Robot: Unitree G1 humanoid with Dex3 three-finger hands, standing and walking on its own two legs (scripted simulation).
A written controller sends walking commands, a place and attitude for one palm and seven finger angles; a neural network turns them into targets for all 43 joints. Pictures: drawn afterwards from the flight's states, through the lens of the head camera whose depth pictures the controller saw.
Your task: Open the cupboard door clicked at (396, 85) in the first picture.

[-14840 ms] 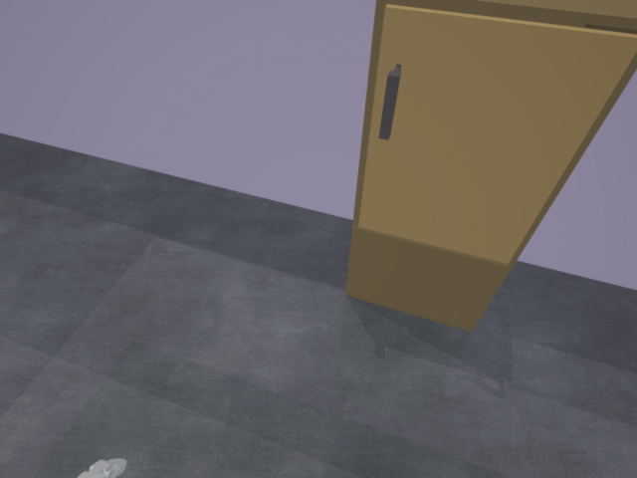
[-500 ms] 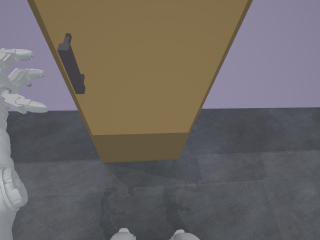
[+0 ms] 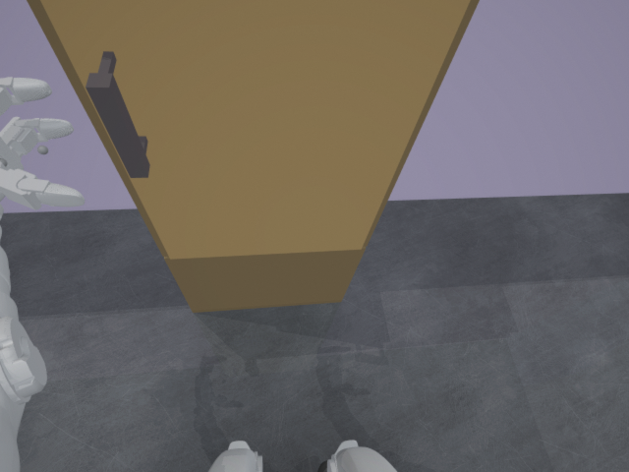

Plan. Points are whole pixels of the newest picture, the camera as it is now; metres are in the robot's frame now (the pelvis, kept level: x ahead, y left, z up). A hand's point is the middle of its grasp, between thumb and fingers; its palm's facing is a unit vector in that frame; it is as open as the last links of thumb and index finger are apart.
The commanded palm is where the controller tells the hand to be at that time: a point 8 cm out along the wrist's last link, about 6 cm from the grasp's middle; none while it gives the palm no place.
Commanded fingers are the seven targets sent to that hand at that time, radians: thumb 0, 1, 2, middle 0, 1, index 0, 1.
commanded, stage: slide the fingers in behind the handle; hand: left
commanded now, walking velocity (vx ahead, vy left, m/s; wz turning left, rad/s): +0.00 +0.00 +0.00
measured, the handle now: (125, 119) +0.52 +0.22 +0.11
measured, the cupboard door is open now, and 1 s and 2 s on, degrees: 0 0 0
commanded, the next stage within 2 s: close the thumb around the handle in 1.50 s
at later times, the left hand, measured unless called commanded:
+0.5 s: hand (74, 152) +0.46 +0.26 +0.11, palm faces +0.07 -1.00 +0.01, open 14.0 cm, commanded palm +0.44 +0.30 +0.11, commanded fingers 0.00 -0.50 0.30 -0.30 -1.20 -0.30 -1.20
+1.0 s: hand (108, 154) +0.46 +0.23 +0.10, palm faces +0.08 -1.00 +0.00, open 14.0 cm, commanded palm +0.44 +0.27 +0.11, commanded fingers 0.00 -0.50 0.30 -0.30 -1.20 -0.30 -1.20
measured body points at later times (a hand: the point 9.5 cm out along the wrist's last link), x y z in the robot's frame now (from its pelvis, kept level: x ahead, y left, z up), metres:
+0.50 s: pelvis +0.01 +0.00 +0.00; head +0.09 +0.03 +0.44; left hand +0.45 +0.32 +0.11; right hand +0.05 -0.26 -0.10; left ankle +0.00 +0.10 -0.69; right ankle +0.00 -0.12 -0.69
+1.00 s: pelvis -0.01 -0.01 +0.00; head +0.08 +0.02 +0.44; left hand +0.45 +0.28 +0.11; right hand +0.03 -0.27 -0.10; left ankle +0.00 +0.10 -0.69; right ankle +0.00 -0.12 -0.69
